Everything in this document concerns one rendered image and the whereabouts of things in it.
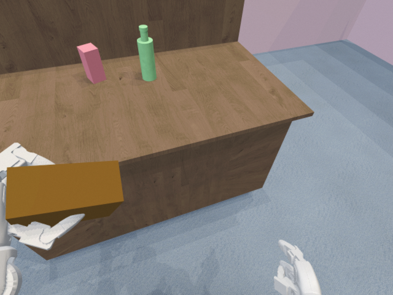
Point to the robot left hand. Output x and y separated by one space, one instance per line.
35 234

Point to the robot right hand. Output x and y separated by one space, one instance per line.
298 280

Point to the robot left forearm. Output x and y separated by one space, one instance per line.
10 275

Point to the table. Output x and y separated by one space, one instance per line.
207 129

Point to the sponge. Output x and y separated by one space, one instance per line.
50 193

